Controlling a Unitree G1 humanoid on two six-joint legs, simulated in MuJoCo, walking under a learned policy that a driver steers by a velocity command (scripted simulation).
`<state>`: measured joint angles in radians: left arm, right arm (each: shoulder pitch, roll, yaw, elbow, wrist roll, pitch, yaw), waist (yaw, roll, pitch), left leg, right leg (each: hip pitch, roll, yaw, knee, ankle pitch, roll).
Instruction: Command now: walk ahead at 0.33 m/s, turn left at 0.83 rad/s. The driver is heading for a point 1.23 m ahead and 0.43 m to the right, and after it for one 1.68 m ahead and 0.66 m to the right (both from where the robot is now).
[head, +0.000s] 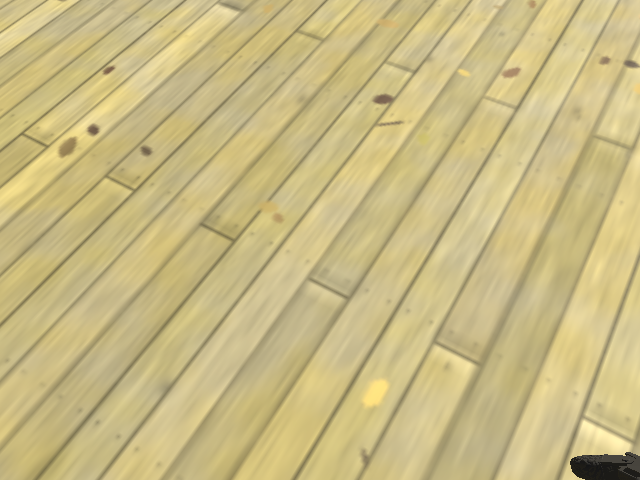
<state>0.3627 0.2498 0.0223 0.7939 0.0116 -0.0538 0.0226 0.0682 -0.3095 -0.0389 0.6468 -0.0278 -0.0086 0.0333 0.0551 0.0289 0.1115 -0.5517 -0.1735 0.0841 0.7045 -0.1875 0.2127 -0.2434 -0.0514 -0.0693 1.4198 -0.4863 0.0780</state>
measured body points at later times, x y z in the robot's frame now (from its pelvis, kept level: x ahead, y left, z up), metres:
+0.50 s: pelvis +0.14 -0.09 +0.04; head +0.16 -0.11 +0.49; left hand +0.29 +0.17 -0.06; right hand +0.23 -0.37 -0.08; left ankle +0.12 +0.01 -0.65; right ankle +0.14 -0.17 -0.69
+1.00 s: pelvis +0.18 -0.07 +0.04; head +0.22 -0.08 +0.49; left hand +0.45 +0.12 -0.07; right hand +0.17 -0.40 -0.04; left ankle +0.27 -0.01 -0.69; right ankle +0.14 -0.17 -0.68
